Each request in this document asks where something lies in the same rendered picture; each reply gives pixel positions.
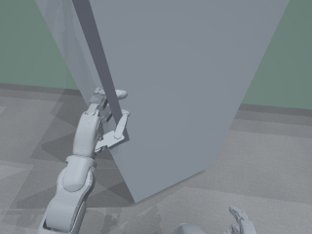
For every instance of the right robot thigh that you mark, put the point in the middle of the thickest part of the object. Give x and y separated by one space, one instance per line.
188 228

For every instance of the handle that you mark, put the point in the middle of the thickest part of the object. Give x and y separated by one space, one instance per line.
87 20

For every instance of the robot left forearm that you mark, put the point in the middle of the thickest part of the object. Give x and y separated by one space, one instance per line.
66 211

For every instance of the fridge door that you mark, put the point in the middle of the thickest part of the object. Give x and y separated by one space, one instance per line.
186 66

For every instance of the right robot hand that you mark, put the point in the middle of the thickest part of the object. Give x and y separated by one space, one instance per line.
245 225

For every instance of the left robot hand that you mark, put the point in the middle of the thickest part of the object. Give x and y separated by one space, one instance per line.
90 127

